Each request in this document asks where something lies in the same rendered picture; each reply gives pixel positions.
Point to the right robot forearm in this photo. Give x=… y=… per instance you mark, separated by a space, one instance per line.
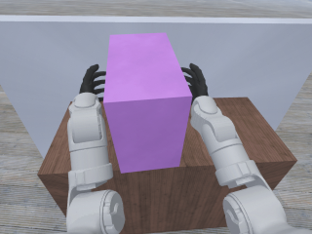
x=231 y=161

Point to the robot left upper arm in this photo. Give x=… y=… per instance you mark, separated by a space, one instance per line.
x=97 y=212

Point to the left robot hand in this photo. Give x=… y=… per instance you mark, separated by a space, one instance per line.
x=88 y=85

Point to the right robot hand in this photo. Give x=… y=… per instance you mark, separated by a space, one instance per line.
x=197 y=85

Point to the pedestal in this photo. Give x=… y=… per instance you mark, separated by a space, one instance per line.
x=187 y=197

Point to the carton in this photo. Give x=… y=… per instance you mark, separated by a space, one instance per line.
x=146 y=101

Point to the left robot forearm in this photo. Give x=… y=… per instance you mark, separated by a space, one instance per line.
x=87 y=141

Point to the robot right upper arm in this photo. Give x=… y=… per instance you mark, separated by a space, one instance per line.
x=255 y=210

